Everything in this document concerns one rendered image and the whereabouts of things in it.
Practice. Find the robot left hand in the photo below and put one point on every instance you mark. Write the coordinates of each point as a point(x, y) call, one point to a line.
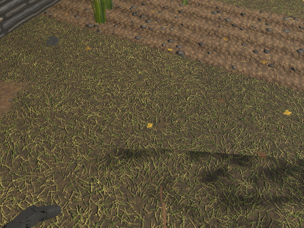
point(32, 215)

